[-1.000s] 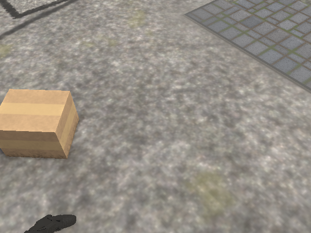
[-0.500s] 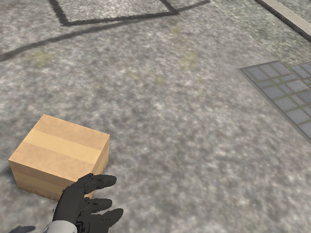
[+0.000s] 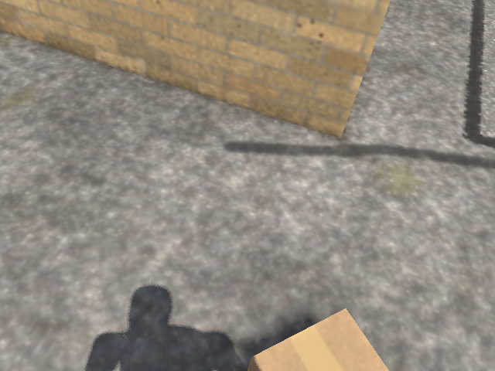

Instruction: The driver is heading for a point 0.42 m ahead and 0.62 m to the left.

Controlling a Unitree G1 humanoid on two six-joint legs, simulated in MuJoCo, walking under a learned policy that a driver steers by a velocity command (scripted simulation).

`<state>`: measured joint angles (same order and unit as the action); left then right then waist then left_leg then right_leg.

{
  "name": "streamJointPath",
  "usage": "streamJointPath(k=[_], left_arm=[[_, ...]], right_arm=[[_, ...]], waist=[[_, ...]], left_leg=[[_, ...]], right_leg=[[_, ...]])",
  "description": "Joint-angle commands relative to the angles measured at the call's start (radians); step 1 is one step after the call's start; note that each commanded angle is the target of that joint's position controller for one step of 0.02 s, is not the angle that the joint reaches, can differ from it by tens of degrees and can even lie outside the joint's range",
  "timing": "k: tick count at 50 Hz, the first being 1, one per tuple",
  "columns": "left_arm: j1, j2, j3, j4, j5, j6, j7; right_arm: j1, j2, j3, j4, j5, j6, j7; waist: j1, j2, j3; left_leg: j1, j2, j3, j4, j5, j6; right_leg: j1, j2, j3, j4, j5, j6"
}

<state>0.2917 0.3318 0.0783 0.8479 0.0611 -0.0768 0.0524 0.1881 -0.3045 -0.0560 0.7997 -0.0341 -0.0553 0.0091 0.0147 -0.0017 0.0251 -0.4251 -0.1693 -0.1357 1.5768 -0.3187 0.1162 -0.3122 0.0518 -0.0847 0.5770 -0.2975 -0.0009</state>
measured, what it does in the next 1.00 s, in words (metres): walks ahead, turning left: left foot, then right foot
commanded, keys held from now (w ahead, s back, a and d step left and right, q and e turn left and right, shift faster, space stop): w+q+shift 0.18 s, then w+shift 0.12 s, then shift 0.36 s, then w+shift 0.02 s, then w+q+shift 0.10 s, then q+shift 0.22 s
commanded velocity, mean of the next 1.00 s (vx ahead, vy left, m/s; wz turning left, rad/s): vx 0.61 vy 0.00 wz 0.56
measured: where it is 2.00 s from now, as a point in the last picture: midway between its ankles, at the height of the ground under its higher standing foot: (50, 213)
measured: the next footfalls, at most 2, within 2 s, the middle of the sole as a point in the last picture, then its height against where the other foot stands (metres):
left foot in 0.30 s outside the picture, level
right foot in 0.66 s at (160, 252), level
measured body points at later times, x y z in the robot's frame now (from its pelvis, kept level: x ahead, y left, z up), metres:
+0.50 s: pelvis +0.47 +0.18 +0.02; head +0.53 +0.20 +0.46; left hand +0.56 +0.47 -0.08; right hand +0.57 -0.07 -0.12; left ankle +0.40 +0.19 -0.72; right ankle +0.46 +0.06 -0.60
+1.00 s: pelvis +0.76 +0.35 +0.02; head +0.79 +0.38 +0.47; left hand +0.65 +0.61 -0.11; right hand +1.04 +0.24 -0.08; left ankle +0.81 +0.51 -0.69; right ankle +0.77 +0.22 -0.72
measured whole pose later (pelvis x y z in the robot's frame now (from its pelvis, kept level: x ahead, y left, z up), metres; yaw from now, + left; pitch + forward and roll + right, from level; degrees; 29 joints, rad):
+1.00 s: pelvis +0.76 +0.35 +0.02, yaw +35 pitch +2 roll -2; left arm 0.30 0.28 0.06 0.81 0.01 -0.06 0.00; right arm 0.12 -0.26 -0.04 0.73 -0.03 -0.01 0.05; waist 0.04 0.01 0.06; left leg -0.59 0.04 0.02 0.68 -0.12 0.04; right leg -0.11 -0.04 -0.23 0.40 -0.32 0.01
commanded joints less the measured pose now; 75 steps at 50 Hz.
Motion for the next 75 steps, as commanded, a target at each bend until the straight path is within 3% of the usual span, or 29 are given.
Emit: streamJointPath(k=[1,7,11,13,14,15,16,17,19,22,25,31,32,33,34,35,37,39,41,44,48,52,53,54,55,56,60,73,75], left_arm=[[0.161,-0.032,-0.017,0.038,0.014,-0.048,-0.022],[0.102,-0.016,-0.016,0.062,-0.022,-0.083,-0.055],[0.264,0.106,0.024,0.050,-0.037,-0.045,-0.050],[0.272,0.177,0.049,0.030,-0.032,-0.005,-0.040],[0.222,0.205,0.063,-0.003,-0.046,0.007,-0.042],[0.254,0.104,0.055,-0.028,-0.042,0.012,-0.043],[0.301,-0.029,0.020,-0.141,-0.064,-0.001,-0.051],[0.158,0.017,0.017,-0.201,-0.084,-0.025,-0.043],[-0.044,-0.022,-0.007,-0.222,-0.083,-0.031,-0.025],[-0.041,-0.067,-0.035,-0.206,-0.057,0.016,-0.048],[-0.094,-0.085,-0.054,-0.251,-0.014,0.044,-0.063],[-0.012,-0.009,-0.048,-0.182,-0.022,0.021,-0.041],[0.058,0.019,-0.037,-0.157,-0.012,0.014,-0.034],[0.153,0.058,-0.025,-0.121,-0.003,0.003,-0.034],[0.194,0.103,-0.023,-0.129,-0.009,0.001,-0.049],[0.190,0.080,-0.018,-0.134,-0.038,0.004,-0.061],[-0.030,0.001,-0.026,-0.178,-0.040,0.018,-0.045],[-0.045,0.002,-0.029,-0.158,-0.033,0.014,-0.038],[-0.005,0.027,-0.018,-0.115,-0.045,-0.002,-0.041],[-0.032,0.042,-0.006,-0.099,-0.052,-0.019,-0.053],[-0.048,0.052,0.006,-0.104,-0.057,-0.002,-0.049],[-0.041,0.104,0.023,-0.118,-0.061,0.035,-0.035],[-0.027,0.107,0.023,-0.127,-0.051,0.043,-0.039],[0.035,0.015,0.001,-0.167,-0.020,0.058,-0.048],[0.079,0.024,-0.002,-0.214,-0.046,0.087,-0.048],[0.034,0.045,-0.007,-0.204,-0.039,0.099,-0.042],[-0.040,0.062,-0.008,-0.210,-0.021,0.124,-0.024],[-0.201,0.056,-0.008,-0.254,-0.037,0.127,-0.013],[-0.213,0.060,-0.009,-0.251,-0.031,0.116,-0.022]], right_arm=[[-0.190,0.074,0.049,-0.221,-0.020,0.018,0.043],[-0.332,0.083,0.066,-0.398,-0.001,0.057,0.041],[-0.280,0.058,0.054,-0.319,-0.005,0.040,0.071],[-0.045,-0.011,0.016,-0.238,0.002,0.016,0.048],[0.132,-0.051,-0.008,-0.174,0.008,0.011,0.034],[0.103,-0.112,-0.037,-0.128,0.003,0.007,0.019],[0.102,-0.221,-0.053,-0.148,-0.011,0.011,0.032],[0.229,-0.227,-0.066,-0.156,-0.025,0.027,-0.005],[0.201,-0.191,-0.064,-0.054,-0.002,-0.004,-0.044],[0.185,0.030,0.009,0.009,0.024,-0.035,-0.055],[0.193,-0.014,0.012,0.036,0.039,-0.067,-0.036],[0.227,-0.072,-0.009,0.085,0.061,-0.088,-0.017],[0.200,-0.093,-0.015,0.087,0.062,-0.080,-0.024],[0.166,-0.109,-0.023,0.070,0.066,-0.066,-0.034],[0.287,-0.043,-0.013,0.036,0.067,-0.049,-0.044],[0.373,-0.061,-0.013,0.044,0.050,-0.035,-0.051],[0.308,-0.066,-0.002,0.038,-0.003,-0.004,-0.041],[0.223,-0.063,-0.003,0.012,-0.035,0.022,-0.005],[0.146,-0.019,0.005,-0.028,-0.023,0.044,0.016],[0.089,0.040,0.024,-0.066,-0.006,0.041,0.029],[0.002,0.020,0.014,-0.105,0.009,0.041,0.048],[0.075,-0.034,-0.018,-0.111,-0.020,0.036,0.044],[0.196,-0.076,-0.037,-0.077,-0.031,0.021,0.031],[0.189,-0.199,-0.061,-0.091,-0.020,0.015,0.011],[0.223,-0.278,-0.095,-0.128,0.026,0.032,0.005],[0.198,-0.234,-0.090,-0.144,0.037,0.046,-0.002],[0.063,-0.102,-0.054,-0.151,0.033,0.063,-0.012],[0.137,-0.172,-0.086,-0.128,0.021,0.075,-0.004],[0.144,-0.170,-0.085,-0.130,0.016,0.078,0.007]], waist=[[-0.007,0.091,0.109],[-0.110,0.022,0.138],[-0.047,-0.109,-0.022],[-0.150,-0.191,-0.143],[-0.241,-0.183,-0.195],[-0.166,-0.094,-0.218],[-0.067,0.212,-0.392],[-0.150,0.054,-0.559],[-0.127,-0.068,-0.280],[0.000,-0.132,-0.105],[0.041,-0.072,-0.040],[0.050,0.041,-0.095],[0.109,0.031,-0.095],[0.184,-0.066,-0.117],[0.110,-0.176,-0.330],[0.079,-0.078,-0.444],[0.003,0.004,-0.236],[-0.014,0.020,-0.073],[-0.020,0.003,0.048],[-0.040,-0.065,0.010],[-0.012,-0.149,-0.060],[-0.064,-0.087,-0.107],[-0.127,0.002,-0.165],[-0.060,0.232,-0.186],[-0.074,0.280,-0.381],[-0.085,0.111,-0.360],[-0.008,0.065,-0.140],[-0.054,0.091,-0.100],[-0.065,0.100,-0.117]], left_leg=[[-0.621,0.189,-0.059,0.303,-0.024,0.031],[-0.383,0.234,0.149,-0.230,0.184,0.035],[-0.073,0.118,0.309,-0.665,0.259,0.096],[0.148,0.048,0.278,-0.819,0.124,0.109],[0.367,0.048,0.245,-1.004,0.210,0.108],[0.593,0.118,0.078,-0.972,0.142,0.096],[0.994,0.463,-0.406,-0.932,0.725,0.266],[1.001,0.497,-0.592,-1.098,0.793,0.303],[0.861,0.399,-0.395,-1.119,0.920,0.239],[0.558,0.347,-0.227,-1.176,0.991,0.131],[0.332,0.291,-0.149,-1.247,1.177,0.108],[0.124,0.152,-0.052,-1.082,1.126,-0.061],[0.091,0.126,-0.043,-0.918,1.037,-0.104],[0.007,0.015,0.029,-0.531,0.451,-0.150],[-0.090,-0.056,0.034,-0.187,-0.362,-0.163],[-0.154,-0.007,-0.120,-0.103,-0.276,-0.128],[-0.240,0.130,-0.003,-0.180,-0.120,-0.090],[-0.188,0.175,0.039,-0.303,-0.084,-0.087],[-0.184,0.209,0.064,-0.412,-0.048,-0.097],[-0.105,0.228,0.119,-0.682,0.085,-0.097],[0.005,0.181,0.200,-0.890,0.259,-0.078],[0.161,0.114,0.207,-1.005,0.176,-0.021],[0.311,0.123,0.134,-1.076,0.299,0.021],[0.429,0.398,-0.208,-1.058,0.814,0.078],[0.602,0.521,-0.554,-1.126,0.886,0.284],[0.594,0.488,-0.475,-1.147,0.781,0.263],[0.295,0.312,-0.279,-1.208,0.652,0.139],[0.303,0.219,-0.492,-1.250,0.243,0.090],[0.277,0.197,-0.555,-1.304,-0.154,0.111]], right_leg=[[0.182,-0.450,0.549,-0.343,-0.239,-0.170],[-0.124,-0.274,-0.136,-0.490,0.412,0.000],[0.273,-0.285,-0.183,-0.410,1.086,-0.033],[0.394,-0.330,-0.145,-0.034,1.310,-0.029],[0.328,-0.326,-0.147,0.239,1.303,-0.029],[0.054,-0.254,-0.114,0.586,0.560,-0.022],[-0.387,-0.112,-0.075,1.151,-0.255,0.039],[-0.499,-0.086,0.082,1.337,-0.152,0.018],[-0.647,-0.142,0.090,1.264,-0.145,0.001],[-0.517,-0.169,0.137,0.885,-0.133,-0.015],[-0.364,-0.127,0.071,0.506,-0.102,-0.006],[0.259,0.056,-0.042,-0.027,0.509,-0.038],[0.367,0.013,-0.006,-0.106,0.624,-0.071],[0.474,-0.145,0.122,-0.166,0.965,-0.164],[0.656,-0.463,0.391,0.023,1.543,-0.321],[0.706,-0.537,0.517,0.013,1.389,-0.389],[0.412,-0.443,0.475,-0.188,0.373,-0.347],[0.154,-0.380,0.402,-0.368,-0.052,-0.289],[0.045,-0.376,0.273,-0.418,0.208,-0.267],[0.063,-0.314,0.019,-0.341,0.723,-0.195],[0.123,-0.274,-0.123,-0.242,0.674,-0.098],[0.132,-0.302,-0.149,0.071,0.626,-0.037],[0.048,-0.267,-0.160,0.307,0.479,0.004],[-0.165,-0.163,-0.186,0.611,-0.313,0.052],[-0.335,-0.037,0.001,0.828,-0.446,0.076],[-0.372,-0.103,0.108,0.828,-0.355,0.066],[-0.294,-0.138,0.128,0.629,-0.151,0.053],[-0.310,-0.037,0.220,0.343,-0.058,0.039],[-0.253,-0.024,0.226,0.282,-0.074,0.033]])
